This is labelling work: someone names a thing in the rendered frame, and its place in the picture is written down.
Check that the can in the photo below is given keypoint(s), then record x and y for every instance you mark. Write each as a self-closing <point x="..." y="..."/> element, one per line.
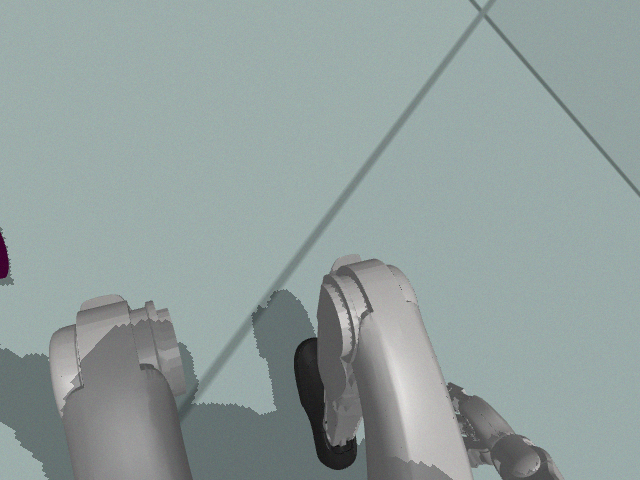
<point x="4" y="264"/>

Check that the right robot foot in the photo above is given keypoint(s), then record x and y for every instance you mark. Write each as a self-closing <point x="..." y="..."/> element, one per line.
<point x="311" y="392"/>

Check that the right robot hand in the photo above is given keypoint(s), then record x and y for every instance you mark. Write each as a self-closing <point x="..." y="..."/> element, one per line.
<point x="481" y="423"/>

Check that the right robot arm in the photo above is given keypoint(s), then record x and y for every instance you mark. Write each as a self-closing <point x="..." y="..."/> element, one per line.
<point x="515" y="457"/>

